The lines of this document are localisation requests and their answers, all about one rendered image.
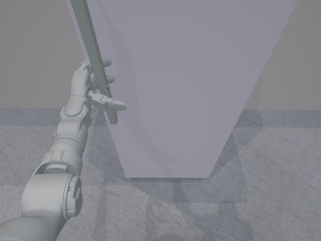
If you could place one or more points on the handle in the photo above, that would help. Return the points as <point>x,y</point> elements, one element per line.
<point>82,14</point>

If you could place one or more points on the left robot upper arm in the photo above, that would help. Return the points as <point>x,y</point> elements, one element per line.
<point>49,201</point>

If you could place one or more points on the left robot forearm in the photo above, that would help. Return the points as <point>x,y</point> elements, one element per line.
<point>64,155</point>

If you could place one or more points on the fridge door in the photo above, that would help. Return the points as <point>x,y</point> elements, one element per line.
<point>185,70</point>

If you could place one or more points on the left robot hand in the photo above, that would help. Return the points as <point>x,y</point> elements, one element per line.
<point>84,85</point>

